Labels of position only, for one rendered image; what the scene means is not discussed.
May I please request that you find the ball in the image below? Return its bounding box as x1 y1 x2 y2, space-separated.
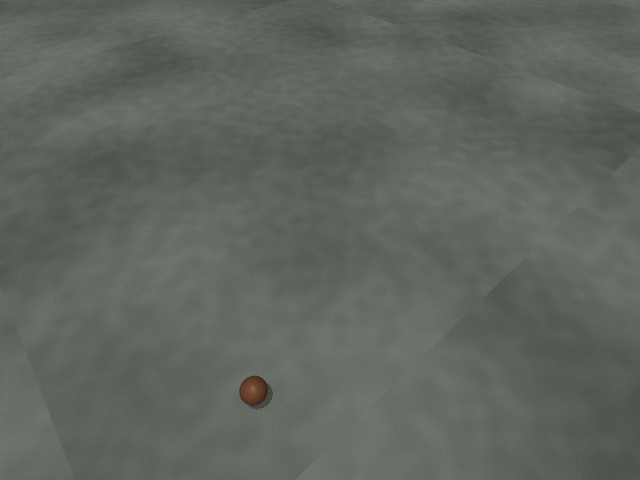
239 376 268 406

